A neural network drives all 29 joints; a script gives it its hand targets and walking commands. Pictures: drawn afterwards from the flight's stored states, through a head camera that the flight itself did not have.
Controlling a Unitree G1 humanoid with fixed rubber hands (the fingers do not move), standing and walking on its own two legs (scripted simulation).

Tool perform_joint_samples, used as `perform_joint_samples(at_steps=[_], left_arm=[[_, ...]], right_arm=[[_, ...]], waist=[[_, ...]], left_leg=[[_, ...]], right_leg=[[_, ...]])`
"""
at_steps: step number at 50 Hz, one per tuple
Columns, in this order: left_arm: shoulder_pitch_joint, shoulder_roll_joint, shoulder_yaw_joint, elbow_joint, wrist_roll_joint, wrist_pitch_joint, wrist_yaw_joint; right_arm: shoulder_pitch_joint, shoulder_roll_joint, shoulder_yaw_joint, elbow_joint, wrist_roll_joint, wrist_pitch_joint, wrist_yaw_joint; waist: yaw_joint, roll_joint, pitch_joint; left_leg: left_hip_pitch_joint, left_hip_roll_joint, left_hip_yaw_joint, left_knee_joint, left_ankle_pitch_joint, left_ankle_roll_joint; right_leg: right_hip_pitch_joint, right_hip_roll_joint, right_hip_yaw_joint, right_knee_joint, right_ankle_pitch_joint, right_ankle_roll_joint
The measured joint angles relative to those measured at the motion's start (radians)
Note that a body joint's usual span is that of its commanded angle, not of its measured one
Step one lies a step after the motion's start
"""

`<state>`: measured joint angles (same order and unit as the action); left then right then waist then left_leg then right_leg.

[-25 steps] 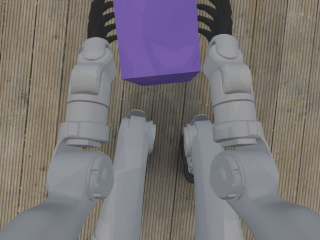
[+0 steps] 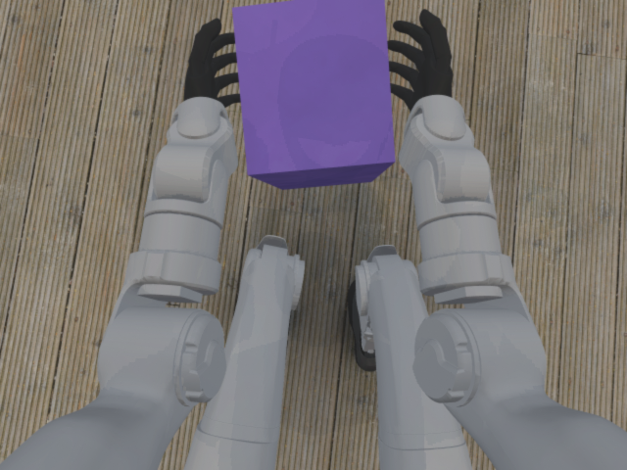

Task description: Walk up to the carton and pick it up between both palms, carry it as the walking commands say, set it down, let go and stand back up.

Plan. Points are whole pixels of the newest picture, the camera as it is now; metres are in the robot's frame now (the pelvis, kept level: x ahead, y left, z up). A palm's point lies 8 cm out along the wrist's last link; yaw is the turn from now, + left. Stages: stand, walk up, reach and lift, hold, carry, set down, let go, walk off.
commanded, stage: reach and lift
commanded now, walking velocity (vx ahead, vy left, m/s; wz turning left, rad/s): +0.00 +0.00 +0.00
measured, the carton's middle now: (319, 116) +0.51 +0.03 -0.12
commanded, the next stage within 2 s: none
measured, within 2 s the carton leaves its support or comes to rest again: neither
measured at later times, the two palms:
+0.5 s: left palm (192, 94) +0.46 +0.14 +0.03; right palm (464, 76) +0.49 -0.08 +0.04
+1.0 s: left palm (141, 31) +0.44 +0.13 +0.15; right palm (573, 5) +0.46 -0.09 +0.16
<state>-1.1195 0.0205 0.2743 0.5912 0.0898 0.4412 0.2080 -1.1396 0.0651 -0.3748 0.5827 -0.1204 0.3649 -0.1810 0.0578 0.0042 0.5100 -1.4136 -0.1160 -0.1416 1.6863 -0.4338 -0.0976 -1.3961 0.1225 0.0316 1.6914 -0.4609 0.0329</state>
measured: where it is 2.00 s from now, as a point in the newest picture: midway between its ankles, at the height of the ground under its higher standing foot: (311, 334)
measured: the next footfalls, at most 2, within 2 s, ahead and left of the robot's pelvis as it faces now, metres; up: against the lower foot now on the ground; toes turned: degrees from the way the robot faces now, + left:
none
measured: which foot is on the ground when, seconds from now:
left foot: down 0.00-1.00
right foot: down 0.00-1.00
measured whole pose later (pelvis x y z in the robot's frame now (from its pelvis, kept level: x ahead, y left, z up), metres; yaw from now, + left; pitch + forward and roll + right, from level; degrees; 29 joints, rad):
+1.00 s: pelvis +0.05 -0.01 +0.15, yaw +0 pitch +9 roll +0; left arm -0.79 -0.15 0.41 0.80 0.31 0.40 0.19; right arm -0.82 0.14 -0.47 0.84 -0.27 0.32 -0.12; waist 0.06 -0.03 0.05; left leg -0.93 -0.07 -0.13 1.09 -0.32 -0.06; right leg -0.93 0.10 0.08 1.11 -0.35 0.01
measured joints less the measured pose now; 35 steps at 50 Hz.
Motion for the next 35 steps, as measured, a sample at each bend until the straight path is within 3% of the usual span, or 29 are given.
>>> perform_joint_samples(at_steps=[6, 10, 18, 30, 35], left_arm=[[-0.003, -0.016, 0.015, 0.037, 0.007, -0.004, 0.002], [0.046, -0.018, -0.014, -0.025, -0.027, 0.009, 0.021], [0.095, -0.030, -0.012, -0.037, -0.029, 0.011, 0.025], [0.144, -0.048, 0.008, 0.016, 0.022, 0.018, -0.002], [0.199, -0.064, 0.015, 0.062, 0.051, 0.014, -0.010]], right_arm=[[0.007, -0.014, 0.004, 0.007, 0.006, 0.025, 0.003], [0.035, -0.008, 0.021, -0.026, 0.022, 0.030, 0.006], [0.060, 0.006, 0.022, -0.019, 0.021, 0.032, 0.007], [0.121, 0.035, 0.003, 0.039, -0.001, 0.015, -0.003], [0.176, 0.055, -0.011, 0.099, -0.034, -0.004, 0.002]], waist=[[0.001, 0.005, 0.016], [-0.002, 0.003, 0.013], [-0.005, -0.011, 0.015], [-0.001, -0.020, -0.066], [0.001, -0.026, -0.205]], left_leg=[[0.060, 0.002, 0.008, -0.044, 0.008, 0.007], [0.093, 0.005, 0.006, -0.070, 0.010, 0.006], [0.187, 0.013, 0.004, -0.132, 0.014, 0.006], [0.303, 0.017, 0.000, -0.258, 0.041, 0.010], [0.298, 0.021, -0.003, -0.322, 0.059, 0.015]], right_leg=[[0.058, -0.003, 0.011, -0.039, 0.006, 0.002], [0.091, -0.003, 0.012, -0.065, 0.009, -0.001], [0.180, -0.003, 0.014, -0.123, 0.015, -0.010], [0.296, -0.012, 0.020, -0.243, 0.038, -0.017], [0.294, -0.015, 0.023, -0.311, 0.056, -0.017]])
